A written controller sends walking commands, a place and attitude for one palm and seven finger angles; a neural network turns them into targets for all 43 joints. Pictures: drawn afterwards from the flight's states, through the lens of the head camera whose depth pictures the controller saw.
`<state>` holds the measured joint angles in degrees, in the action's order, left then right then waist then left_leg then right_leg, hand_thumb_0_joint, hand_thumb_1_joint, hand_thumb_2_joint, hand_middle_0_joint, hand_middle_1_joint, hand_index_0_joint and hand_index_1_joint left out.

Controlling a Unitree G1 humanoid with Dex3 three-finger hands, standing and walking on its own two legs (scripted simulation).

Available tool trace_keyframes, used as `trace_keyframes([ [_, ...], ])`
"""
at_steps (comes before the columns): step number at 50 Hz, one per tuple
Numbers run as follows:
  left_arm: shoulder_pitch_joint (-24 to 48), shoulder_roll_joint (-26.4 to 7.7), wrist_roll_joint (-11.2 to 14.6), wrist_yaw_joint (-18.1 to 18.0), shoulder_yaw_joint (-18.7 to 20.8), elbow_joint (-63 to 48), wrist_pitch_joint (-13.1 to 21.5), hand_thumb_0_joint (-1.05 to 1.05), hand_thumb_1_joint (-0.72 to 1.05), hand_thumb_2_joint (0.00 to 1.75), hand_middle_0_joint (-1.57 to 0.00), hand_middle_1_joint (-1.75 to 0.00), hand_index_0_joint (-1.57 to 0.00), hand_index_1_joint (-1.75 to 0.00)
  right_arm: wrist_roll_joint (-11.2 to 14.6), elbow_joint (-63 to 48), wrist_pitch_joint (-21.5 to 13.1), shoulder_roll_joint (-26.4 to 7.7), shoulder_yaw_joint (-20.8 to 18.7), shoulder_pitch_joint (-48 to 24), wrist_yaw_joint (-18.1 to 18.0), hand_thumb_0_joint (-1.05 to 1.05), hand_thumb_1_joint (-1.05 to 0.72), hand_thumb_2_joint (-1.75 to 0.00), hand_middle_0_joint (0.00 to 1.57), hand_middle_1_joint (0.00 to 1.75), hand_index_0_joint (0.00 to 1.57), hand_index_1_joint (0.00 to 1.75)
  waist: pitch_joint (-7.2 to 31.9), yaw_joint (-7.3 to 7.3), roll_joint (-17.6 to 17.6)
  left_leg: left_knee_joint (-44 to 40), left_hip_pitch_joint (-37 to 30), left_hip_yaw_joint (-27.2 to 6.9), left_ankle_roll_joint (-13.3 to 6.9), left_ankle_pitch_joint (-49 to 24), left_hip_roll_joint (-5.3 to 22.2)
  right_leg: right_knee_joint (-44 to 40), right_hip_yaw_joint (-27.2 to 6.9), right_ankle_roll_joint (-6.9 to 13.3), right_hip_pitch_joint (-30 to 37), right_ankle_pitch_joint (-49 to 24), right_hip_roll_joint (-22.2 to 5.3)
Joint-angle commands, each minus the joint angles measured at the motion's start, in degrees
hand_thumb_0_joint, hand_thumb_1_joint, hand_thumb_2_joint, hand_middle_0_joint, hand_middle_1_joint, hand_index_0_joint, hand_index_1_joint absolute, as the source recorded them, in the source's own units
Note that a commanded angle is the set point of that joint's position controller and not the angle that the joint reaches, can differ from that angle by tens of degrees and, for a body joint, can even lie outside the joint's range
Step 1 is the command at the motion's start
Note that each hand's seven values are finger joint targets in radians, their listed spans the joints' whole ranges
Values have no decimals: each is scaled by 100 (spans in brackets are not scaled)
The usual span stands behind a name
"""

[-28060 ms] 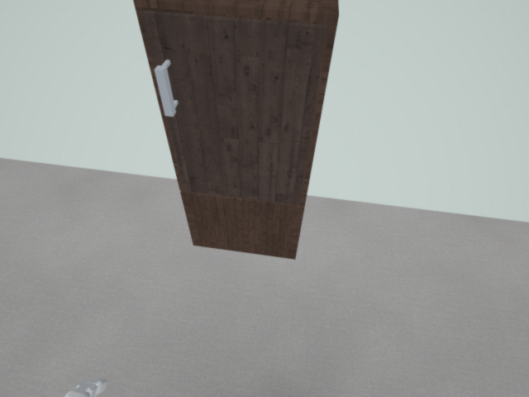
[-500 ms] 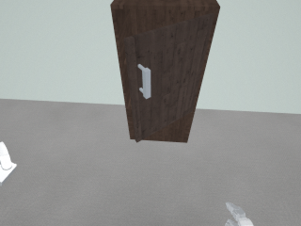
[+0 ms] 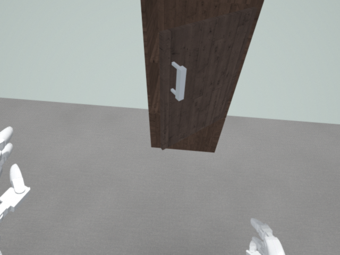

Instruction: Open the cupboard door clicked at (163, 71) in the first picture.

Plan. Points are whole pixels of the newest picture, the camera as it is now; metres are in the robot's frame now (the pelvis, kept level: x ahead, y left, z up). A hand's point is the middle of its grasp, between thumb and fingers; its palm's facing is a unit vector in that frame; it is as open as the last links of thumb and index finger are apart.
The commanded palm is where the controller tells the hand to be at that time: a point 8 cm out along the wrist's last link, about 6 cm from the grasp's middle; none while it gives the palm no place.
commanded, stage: stop stepping back and stand still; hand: left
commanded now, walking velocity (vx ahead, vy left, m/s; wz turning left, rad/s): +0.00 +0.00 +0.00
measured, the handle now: (177, 81) +0.67 +0.03 +0.04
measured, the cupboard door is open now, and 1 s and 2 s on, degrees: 39 39 39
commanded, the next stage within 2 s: let the arm hang, fingers relaxed in 0.16 s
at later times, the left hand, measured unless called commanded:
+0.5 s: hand out of the picture +0.11 +0.21 -0.14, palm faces -0.01 -0.96 -0.29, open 7.4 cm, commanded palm none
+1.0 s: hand out of the picture -0.02 +0.17 -0.17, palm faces +0.06 -0.96 -0.26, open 7.3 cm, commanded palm none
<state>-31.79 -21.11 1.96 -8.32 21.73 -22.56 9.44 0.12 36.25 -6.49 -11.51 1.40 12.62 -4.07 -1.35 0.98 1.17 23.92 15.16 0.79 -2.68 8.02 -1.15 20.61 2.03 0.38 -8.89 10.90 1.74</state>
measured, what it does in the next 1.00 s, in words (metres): stands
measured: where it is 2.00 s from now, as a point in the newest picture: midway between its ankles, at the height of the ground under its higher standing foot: outside the picture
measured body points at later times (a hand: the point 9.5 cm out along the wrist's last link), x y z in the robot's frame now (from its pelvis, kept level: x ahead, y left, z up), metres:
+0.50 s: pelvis +0.00 +0.00 -0.01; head +0.01 -0.01 +0.44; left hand +0.11 +0.26 -0.12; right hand +0.11 -0.26 -0.14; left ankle +0.05 +0.08 -0.74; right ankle +0.00 -0.11 -0.74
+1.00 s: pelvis +0.02 -0.02 +0.00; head +0.03 -0.04 +0.45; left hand -0.02 +0.22 -0.15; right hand +0.02 -0.23 -0.17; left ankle +0.05 +0.08 -0.74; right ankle +0.00 -0.11 -0.74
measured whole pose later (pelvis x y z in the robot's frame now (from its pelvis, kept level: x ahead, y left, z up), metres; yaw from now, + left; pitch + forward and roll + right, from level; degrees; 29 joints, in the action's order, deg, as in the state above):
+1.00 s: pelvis +0.02 -0.02 +0.00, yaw +2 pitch -2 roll +0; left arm -17.7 -10.1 -0.2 -1.7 0.6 65.7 -0.4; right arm -1.3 64.9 1.4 -9.1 0.7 14.6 -1.3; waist -3.0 -0.4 2.8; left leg 24.6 13.6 -1.2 -1.6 9.4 -2.1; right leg 24.5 4.0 2.1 -8.1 14.9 1.0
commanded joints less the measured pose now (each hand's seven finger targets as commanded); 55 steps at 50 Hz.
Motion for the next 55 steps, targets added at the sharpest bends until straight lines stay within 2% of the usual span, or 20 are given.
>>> trace_keyframes([
  [1, 881, -1177, -115, -142, 555, -1798, 492, 0, 90, 90, -20, -30, -20, -30, -15, -943, -441, -764, -274, -630, -144, 0, -90, -90, 20, 30, 20, 30, 347, -46, 588, -1196, 352, -868, 73, 1913, 616, -124, -321, -148, 339, 549, -101],
  [2, 938, -1390, -135, -172, 740, -1992, 518, 0, 90, 90, -20, -30, -20, -30, -34, -932, -479, -765, -285, -651, -157, 0, -90, -90, 20, 30, 20, 30, 448, -23, 660, -1166, 380, -857, 60, 1920, 601, -94, -335, -137, 468, 480, -113],
  [5, 614, -1243, -118, -202, 724, -2015, 554, 0, 90, 90, -20, -30, -20, -30, -46, -932, -525, -693, -267, -579, -125, 0, -90, -90, 20, 30, 20, 30, 532, -7, 740, -994, 272, -777, 110, 1540, 523, -133, -351, -84, 503, 337, -172],
  [7, 260, -1298, -82, -211, 874, -1831, 545, 0, 90, 90, -20, -30, -20, -30, -58, -898, -527, -689, -285, -554, -103, 0, -90, -90, 20, 30, 20, 30, 607, -4, 661, -875, 141, -730, 177, 1186, 493, -215, -348, -54, 455, 307, -216],
  [9, 134, -1124, -47, -191, 779, -1594, 542, 0, 90, 90, -20, -30, -20, -30, -48, -868, -481, -677, -273, -541, -83, 0, -90, -90, 20, 30, 20, 30, 477, -35, 594, -842, 108, -740, 228, 950, 505, -266, -341, -49, 291, 311, -209],
  [12, -141, -1011, 14, -142, 752, -1052, 485, 0, 90, 90, -20, -30, -20, -30, -23, -822, -415, -699, -313, -540, -70, 0, -90, -90, 20, 30, 20, 30, 373, -58, 209, -731, 35, -663, 260, 668, 493, -437, -338, -52, 127, 247, -242],
  [13, 541, -128, -463, 679, -1518, 3148, -412, 0, 90, 90, -20, -30, -20, -30, 3, 761, -539, -1642, -551, -746, 447, 0, -90, -90, 20, 30, 20, 30, -73, -292, 115, 360, 531, -833, 116, -965, 604, 445, -97, 147, -583, -707, -675],
  [14, 643, -139, -373, 779, -1413, 3295, -794, 0, 90, 90, -20, -30, -20, -30, 66, 771, -163, -1359, -568, -260, 442, 0, -90, -90, 20, 30, 20, 30, 401, -257, 63, 412, -104, -675, 197, -1480, 645, 416, -373, 139, -715, -445, -680],
  [15, 678, -90, -346, 799, -1435, 3203, -891, 0, 90, 90, -20, -30, -20, -30, 51, 657, -76, -1361, -559, -209, 422, 0, -90, -90, 20, 30, 20, 30, 373, -243, 152, 411, -169, -731, 138, -1430, 723, 488, -288, 114, -889, -1, -612],
  [16, 829, -28, -348, 799, -1481, 3397, -891, 0, 90, 90, -20, -30, -20, -30, -14, 727, -3, -1353, -514, -233, 419, 0, -90, -90, 20, 30, 20, 30, 462, -211, 48, 267, 125, -997, -21, -998, 851, 748, -225, 140, -891, 563, -502],
  [19, 1207, -208, -413, 819, -1579, 4290, -888, 0, 90, 90, -20, -30, -20, -30, -110, 808, 184, -1490, -426, -445, 385, 0, -90, -90, 20, 30, 20, 30, 468, -87, -904, -144, 543, -1399, -247, -491, 902, 936, -335, 166, -307, 591, -404],
  [21, 1473, -340, -408, 824, -1604, 5001, -880, 0, 90, 90, -20, -30, -20, -30, -142, 933, 268, -1551, -427, -536, 398, 0, -90, -90, 20, 30, 20, 30, 484, -61, -1093, -138, 442, -1324, -232, -231, 778, 726, -475, 219, -274, 464, -554],
  [23, 1612, -321, -377, 797, -1723, 5657, -914, 0, 90, 90, -20, -30, -20, -30, -158, 1116, 379, -1387, -359, -546, 410, 0, -90, -90, 20, 30, 20, 30, 403, -67, -656, -141, 309, -1147, -134, -93, 611, 555, -621, 296, -298, 487, -674],
  [26, 1624, -182, -331, 755, -1869, 6521, -933, 0, 90, 90, -20, -30, -20, -30, -166, 1398, 516, -1105, -274, -486, 400, 0, -90, -90, 20, 30, 20, 30, 319, -92, 288, -260, 96, -1010, -48, 252, 467, 331, -696, 313, -326, 607, -718],
  [31, 1421, 105, -257, 720, -1937, 7606, -887, 0, 90, 90, -20, -30, -20, -30, -138, 1884, 637, -745, -226, -131, 316, 0, -90, -90, 20, 30, 20, 30, 313, -148, 904, -216, -130, -915, 42, 405, 424, -56, -728, 374, -276, 681, -800],
  [34, 1350, 163, -240, 721, -1978, 8029, -880, 0, 90, 90, -20, -30, -20, -30, -113, 2121, 676, -740, -231, 53, 273, 0, -90, -90, 20, 30, 20, 30, 128, -165, 766, -260, -140, -960, 41, 482, 476, -205, -651, 378, -293, 708, -786],
  [37, 1279, 240, -238, 712, -2007, 8319, -877, 0, 90, 90, -20, -30, -20, -30, -101, 2283, 707, -741, -252, 230, 246, 0, -90, -90, 20, 30, 20, 30, -164, -172, 209, -301, -140, -944, 35, 591, 501, -364, -585, 380, -430, 905, -751],
  [39, 1275, 335, -238, 703, -2031, 8467, -894, 0, 90, 90, -20, -30, -20, -30, -112, 2406, 712, -681, -253, 351, 233, 0, -90, -90, 20, 30, 20, 30, -325, -197, 60, -366, -140, -945, 24, 659, 499, -382, -572, 372, -540, 1003, -755],
  [43, 1167, 451, -231, 671, -2050, 8634, -881, 0, 90, 90, -20, -30, -20, -30, -116, 2553, 702, -538, -230, 467, 226, 0, -90, -90, 20, 30, 20, 30, -274, -181, -277, -310, -267, -819, 18, 372, 497, -409, -545, 356, -482, 884, -793],
  [55, 1142, 652, -215, 600, -2051, 8697, -862, 0, 90, 90, -20, -30, -20, -30, -129, 2850, 647, -216, -146, 577, 213, 0, -90, -90, 20, 30, 20, 30, -330, -120, -308, -344, -293, -712, 35, -347, 521, -255, -497, 271, -190, 166, -778],
])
